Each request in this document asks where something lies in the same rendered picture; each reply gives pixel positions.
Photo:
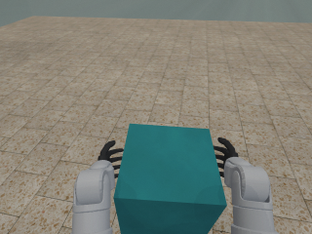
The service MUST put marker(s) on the right robot hand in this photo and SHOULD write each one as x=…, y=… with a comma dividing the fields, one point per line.
x=228, y=152

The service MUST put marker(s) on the left robot forearm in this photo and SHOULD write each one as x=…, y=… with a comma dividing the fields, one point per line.
x=92, y=199

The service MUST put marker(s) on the right robot forearm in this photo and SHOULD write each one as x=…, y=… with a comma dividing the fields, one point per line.
x=251, y=197

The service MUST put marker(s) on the carton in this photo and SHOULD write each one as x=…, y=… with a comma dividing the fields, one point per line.
x=168, y=182

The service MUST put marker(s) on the left robot hand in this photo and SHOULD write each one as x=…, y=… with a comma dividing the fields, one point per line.
x=105, y=154

